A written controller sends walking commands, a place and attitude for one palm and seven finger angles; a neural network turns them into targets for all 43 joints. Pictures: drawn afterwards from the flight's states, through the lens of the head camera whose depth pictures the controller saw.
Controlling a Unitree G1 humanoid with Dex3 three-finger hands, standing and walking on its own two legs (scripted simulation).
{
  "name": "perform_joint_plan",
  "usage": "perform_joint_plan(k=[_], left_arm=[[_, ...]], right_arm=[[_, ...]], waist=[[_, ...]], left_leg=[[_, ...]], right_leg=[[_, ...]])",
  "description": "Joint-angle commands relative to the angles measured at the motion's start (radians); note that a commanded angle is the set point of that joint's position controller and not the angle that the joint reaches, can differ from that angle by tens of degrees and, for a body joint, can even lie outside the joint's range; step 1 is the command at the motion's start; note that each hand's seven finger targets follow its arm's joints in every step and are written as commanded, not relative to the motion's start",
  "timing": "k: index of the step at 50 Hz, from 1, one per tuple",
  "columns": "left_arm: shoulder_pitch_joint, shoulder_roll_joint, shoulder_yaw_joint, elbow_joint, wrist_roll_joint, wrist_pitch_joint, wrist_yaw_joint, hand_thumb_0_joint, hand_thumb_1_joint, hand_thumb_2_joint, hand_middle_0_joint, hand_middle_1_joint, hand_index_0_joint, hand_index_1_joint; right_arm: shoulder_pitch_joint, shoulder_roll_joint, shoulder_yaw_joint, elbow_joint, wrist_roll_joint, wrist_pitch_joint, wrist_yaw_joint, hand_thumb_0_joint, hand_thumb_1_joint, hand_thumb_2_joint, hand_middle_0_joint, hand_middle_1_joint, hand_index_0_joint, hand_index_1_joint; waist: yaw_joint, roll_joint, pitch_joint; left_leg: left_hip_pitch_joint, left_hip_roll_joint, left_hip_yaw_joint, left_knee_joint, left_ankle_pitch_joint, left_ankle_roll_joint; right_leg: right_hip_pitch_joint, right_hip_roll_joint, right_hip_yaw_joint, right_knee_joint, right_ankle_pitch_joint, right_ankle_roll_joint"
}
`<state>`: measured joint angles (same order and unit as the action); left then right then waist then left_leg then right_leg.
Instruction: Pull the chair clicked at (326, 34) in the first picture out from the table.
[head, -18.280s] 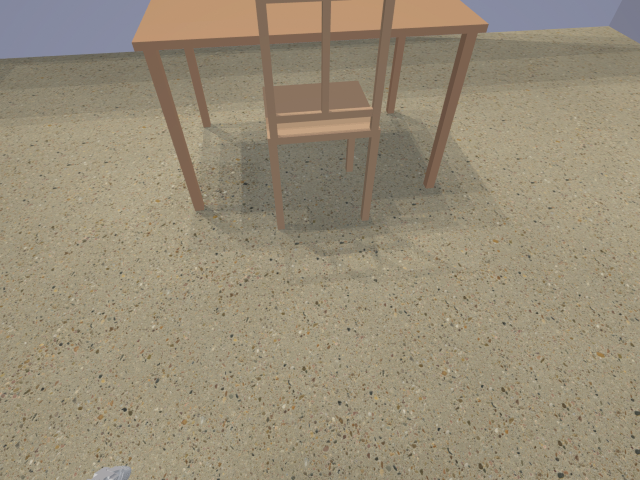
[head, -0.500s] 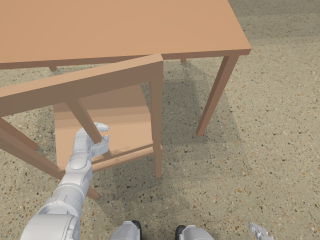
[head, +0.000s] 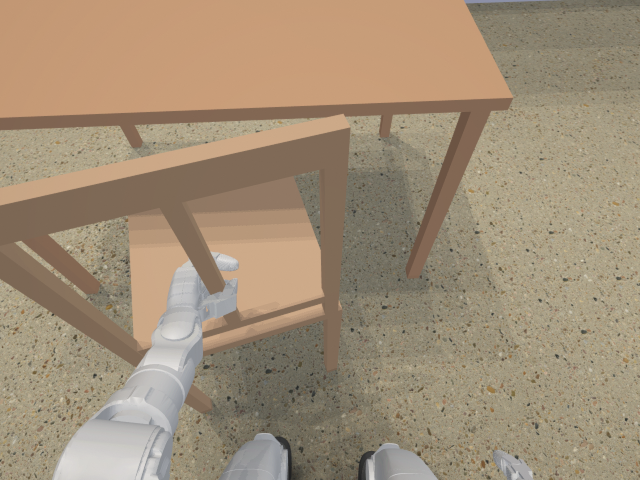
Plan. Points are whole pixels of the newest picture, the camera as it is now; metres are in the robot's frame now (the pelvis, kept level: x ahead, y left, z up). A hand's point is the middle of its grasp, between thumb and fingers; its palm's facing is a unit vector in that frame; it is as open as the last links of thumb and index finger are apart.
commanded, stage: step backward, pulling the chair out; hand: left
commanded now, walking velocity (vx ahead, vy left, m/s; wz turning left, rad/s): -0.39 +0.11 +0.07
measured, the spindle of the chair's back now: (209, 273) +0.38 +0.17 -0.03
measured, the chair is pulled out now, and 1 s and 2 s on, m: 0.18 0.27 0.48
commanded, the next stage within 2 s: none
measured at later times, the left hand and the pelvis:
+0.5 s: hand (228, 305) +0.35 +0.14 -0.06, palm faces +0.10 -0.98 -0.18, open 5.4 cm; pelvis -0.03 -0.01 +0.01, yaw +1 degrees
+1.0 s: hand (229, 356) +0.27 +0.13 -0.05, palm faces +0.10 -0.98 -0.18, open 5.5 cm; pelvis -0.10 -0.02 +0.01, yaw +2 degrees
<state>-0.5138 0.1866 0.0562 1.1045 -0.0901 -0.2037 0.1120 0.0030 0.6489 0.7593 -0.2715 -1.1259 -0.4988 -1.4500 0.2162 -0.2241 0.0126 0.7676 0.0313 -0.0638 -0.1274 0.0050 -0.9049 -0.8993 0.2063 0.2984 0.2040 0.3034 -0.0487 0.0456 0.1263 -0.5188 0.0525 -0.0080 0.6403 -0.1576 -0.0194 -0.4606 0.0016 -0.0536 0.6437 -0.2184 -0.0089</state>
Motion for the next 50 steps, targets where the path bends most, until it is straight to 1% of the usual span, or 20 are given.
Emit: perform_joint_plan(k=[1, 5, 7, 10, 12, 15, 19, 22, 24, 26, 30, 32, 34, 37, 40, 42, 44, 45, 47, 50], left_arm=[[-0.295, 0.256, 0.025, -0.171, 0.051, -0.075, 0.025, 0.0, 0.9, 0.9, -0.5, -1.45, -0.5, -1.45], [-0.31, 0.214, 0.014, -0.184, 0.06, -0.059, 0.019, 0.0, 0.9, 0.9, -0.5, -1.45, -0.5, -1.45], [-0.326, 0.187, -0.002, -0.183, 0.051, -0.057, 0.013, 0.0, 0.9, 0.9, -0.5, -1.45, -0.5, -1.45], [-0.388, 0.113, -0.044, -0.249, 0.054, -0.066, -0.005, 0.0, 0.9, 0.9, -0.5, -1.45, -0.5, -1.45], [-0.374, 0.111, -0.031, -0.242, 0.06, -0.065, -0.004, 0.0, 0.9, 0.9, -0.5, -1.45, -0.5, -1.45], [-0.381, 0.112, -0.031, -0.245, 0.069, -0.078, -0.009, 0.0, 0.9, 0.9, -0.5, -1.45, -0.5, -1.45], [-0.329, 0.179, 0.02, -0.25, 0.068, -0.08, -0.014, 0.0, 0.9, 0.9, -0.5, -1.45, -0.5, -1.45], [-0.3, 0.247, 0.046, -0.249, 0.058, -0.068, -0.006, 0.0, 0.9, 0.9, -0.5, -1.45, -0.5, -1.45], [-0.289, 0.246, 0.04, -0.252, 0.059, -0.039, -0.007, 0.0, 0.9, 0.9, -0.5, -1.45, -0.5, -1.45], [-0.258, 0.247, 0.054, -0.246, 0.06, -0.016, -0.002, 0.0, 0.9, 0.9, -0.5, -1.45, -0.5, -1.45], [-0.332, 0.155, -0.016, -0.305, 0.041, -0.012, -0.009, 0.0, 0.9, 0.9, -0.5, -1.45, -0.5, -1.45], [-0.372, 0.112, -0.045, -0.341, 0.052, -0.019, -0.02, 0.0, 0.9, 0.9, -0.5, -1.45, -0.5, -1.45], [-0.345, 0.112, -0.027, -0.322, 0.06, -0.025, -0.023, 0.0, 0.9, 0.9, -0.5, -1.45, -0.5, -1.45], [-0.338, 0.107, -0.024, -0.301, 0.064, -0.039, -0.022, 0.0, 0.9, 0.9, -0.5, -1.45, -0.5, -1.45], [-0.348, 0.129, -0.013, -0.293, 0.073, -0.058, -0.025, 0.0, 0.9, 0.9, -0.5, -1.45, -0.5, -1.45], [-0.316, 0.16, 0.007, -0.276, 0.082, -0.066, -0.028, 0.0, 0.9, 0.9, -0.5, -1.45, -0.5, -1.45], [-0.314, 0.228, 0.05, -0.275, 0.066, -0.074, -0.018, 0.0, 0.9, 0.9, -0.5, -1.45, -0.5, -1.45], [-0.317, 0.248, 0.058, -0.268, 0.06, -0.069, -0.017, 0.0, 0.9, 0.9, -0.5, -1.45, -0.5, -1.45], [-0.28, 0.254, 0.058, -0.229, 0.062, -0.034, -0.017, 0.0, 0.9, 0.9, -0.5, -1.45, -0.5, -1.45], [-0.287, 0.223, 0.054, -0.227, 0.065, -0.008, -0.01, 0.0, 0.9, 0.9, -0.5, -1.45, -0.5, -1.45]], right_arm=[[0.047, -0.169, -0.063, -0.07, 0.015, -0.044, -0.016, 0.0, -0.9, -0.9, 0.2, 0.3, 0.2, 0.3], [0.025, -0.168, -0.043, -0.052, -0.002, -0.043, -0.022, 0.0, -0.9, -0.9, 0.2, 0.3, 0.2, 0.3], [0.032, -0.2, -0.056, -0.054, 0.005, -0.04, -0.026, 0.0, -0.9, -0.9, 0.2, 0.3, 0.2, 0.3], [0.011, -0.163, -0.044, -0.077, -0.018, -0.021, -0.01, 0.0, -0.9, -0.9, 0.2, 0.3, 0.2, 0.3], [0.037, -0.163, -0.055, -0.073, -0.03, -0.019, 0.005, 0.0, -0.9, -0.9, 0.2, 0.3, 0.2, 0.3], [0.061, -0.163, -0.057, -0.067, -0.03, -0.024, 0.021, 0.0, -0.9, -0.9, 0.2, 0.3, 0.2, 0.3], [0.053, -0.169, -0.07, -0.088, -0.012, -0.018, 0.019, 0.0, -0.9, -0.9, 0.2, 0.3, 0.2, 0.3], [0.016, -0.169, -0.068, -0.116, 0.008, -0.012, -0.002, 0.0, -0.9, -0.9, 0.2, 0.3, 0.2, 0.3], [-0.027, -0.164, -0.053, -0.127, 0.0, -0.008, -0.009, 0.0, -0.9, -0.9, 0.2, 0.3, 0.2, 0.3], [-0.024, -0.177, -0.045, -0.109, -0.015, -0.006, -0.022, 0.0, -0.9, -0.9, 0.2, 0.3, 0.2, 0.3], [0.024, -0.194, -0.06, -0.118, 0.004, 0.016, -0.027, 0.0, -0.9, -0.9, 0.2, 0.3, 0.2, 0.3], [0.003, -0.175, -0.046, -0.129, -0.016, 0.03, -0.016, 0.0, -0.9, -0.9, 0.2, 0.3, 0.2, 0.3], [0.018, -0.164, -0.059, -0.129, -0.029, 0.032, 0.01, 0.0, -0.9, -0.9, 0.2, 0.3, 0.2, 0.3], [0.06, -0.164, -0.064, -0.118, -0.033, 0.025, 0.035, 0.0, -0.9, -0.9, 0.2, 0.3, 0.2, 0.3], [0.053, -0.162, -0.061, -0.111, -0.029, 0.014, 0.042, 0.0, -0.9, -0.9, 0.2, 0.3, 0.2, 0.3], [0.047, -0.165, -0.06, -0.111, -0.023, 0.011, 0.039, 0.0, -0.9, -0.9, 0.2, 0.3, 0.2, 0.3], [0.053, -0.164, -0.075, -0.117, 0.001, 0.008, 0.015, 0.0, -0.9, -0.9, 0.2, 0.3, 0.2, 0.3], [0.017, -0.166, -0.073, -0.129, 0.007, 0.005, 0.003, 0.0, -0.9, -0.9, 0.2, 0.3, 0.2, 0.3], [-0.022, -0.164, -0.057, -0.125, 0.003, 0.0, -0.006, 0.0, -0.9, -0.9, 0.2, 0.3, 0.2, 0.3], [-0.01, -0.164, -0.039, -0.085, -0.014, -0.004, -0.023, 0.0, -0.9, -0.9, 0.2, 0.3, 0.2, 0.3]], waist=[[0.011, -0.153, -0.433], [0.007, -0.131, -0.45], [0.011, -0.059, -0.44], [0.016, 0.184, -0.504], [0.018, 0.206, -0.501], [0.003, 0.173, -0.539], [0.002, 0.081, -0.565], [0.005, -0.045, -0.571], [0.02, -0.053, -0.51], [0.013, -0.082, -0.476], [-0.003, -0.09, -0.522], [-0.003, 0.155, -0.545], [0.006, 0.235, -0.542], [-0.001, 0.215, -0.536], [-0.002, 0.218, -0.517], [0.003, 0.171, -0.514], [-0.012, -0.051, -0.595], [-0.001, -0.097, -0.582], [0.025, -0.072, -0.522], [0.014, -0.111, -0.506]], left_leg=[[0.205, -0.04, -0.028, 0.162, -0.213, -0.021], [0.203, -0.013, -0.067, 0.002, -0.059, -0.014], [0.268, 0.084, -0.134, -0.147, 0.318, 0.024], [0.364, 0.199, -0.283, -0.163, 0.518, 0.104], [0.461, 0.227, -0.304, -0.133, 0.638, 0.132], [0.555, 0.211, -0.255, -0.038, 0.85, 0.117], [0.36, 0.148, -0.171, 0.006, 0.593, 0.054], [0.165, 0.0, -0.073, 0.158, -0.061, -0.031], [0.107, -0.025, -0.103, 0.208, -0.296, -0.032], [0.14, -0.012, -0.106, 0.081, -0.222, -0.026], [0.347, 0.109, -0.125, -0.138, 0.491, 0.031], [0.444, 0.174, -0.219, -0.145, 0.747, 0.079], [0.502, 0.221, -0.249, -0.144, 0.814, 0.112], [0.627, 0.234, -0.25, -0.072, 0.969, 0.13], [0.57, 0.214, -0.22, -0.043, 0.895, 0.108], [0.46, 0.175, -0.176, -0.007, 0.762, 0.073], [0.297, 0.066, -0.059, 0.078, 0.356, -0.008], [0.197, -0.001, -0.042, 0.159, -0.063, -0.035], [0.095, -0.023, -0.111, 0.245, -0.329, -0.034], [0.139, -0.006, -0.095, 0.042, -0.232, -0.03]], right_leg=[[0.097, -0.33, 0.324, -0.318, -0.079, -0.114], [0.246, -0.279, 0.152, -0.164, 0.4, -0.069], [0.228, -0.141, 0.063, -0.076, 0.37, 0.001], [0.109, -0.054, 0.059, 0.107, -0.068, 0.015], [0.035, -0.037, 0.068, 0.108, -0.214, 0.005], [0.086, -0.044, 0.079, -0.016, -0.033, 0.002], [0.302, -0.089, 0.112, -0.124, 0.376, -0.017], [0.44, -0.326, 0.271, -0.146, 0.779, -0.127], [0.382, -0.382, 0.26, -0.167, 0.682, -0.142], [0.397, -0.344, 0.188, -0.142, 0.733, -0.112], [0.365, -0.145, 0.075, -0.077, 0.581, 0.007], [0.242, -0.085, 0.056, 0.041, 0.249, 0.02], [0.137, -0.049, 0.062, 0.101, -0.146, 0.001], [0.084, -0.035, 0.073, 0.016, -0.125, -0.001], [0.164, -0.045, 0.078, -0.091, 0.008, -0.008], [0.268, -0.076, 0.091, -0.159, 0.275, -0.013], [0.474, -0.2, 0.178, -0.161, 0.764, -0.055], [0.503, -0.305, 0.241, -0.162, 0.921, -0.107], [0.448, -0.391, 0.265, -0.16, 0.851, -0.154], [0.485, -0.343, 0.175, -0.121, 0.887, -0.103]])
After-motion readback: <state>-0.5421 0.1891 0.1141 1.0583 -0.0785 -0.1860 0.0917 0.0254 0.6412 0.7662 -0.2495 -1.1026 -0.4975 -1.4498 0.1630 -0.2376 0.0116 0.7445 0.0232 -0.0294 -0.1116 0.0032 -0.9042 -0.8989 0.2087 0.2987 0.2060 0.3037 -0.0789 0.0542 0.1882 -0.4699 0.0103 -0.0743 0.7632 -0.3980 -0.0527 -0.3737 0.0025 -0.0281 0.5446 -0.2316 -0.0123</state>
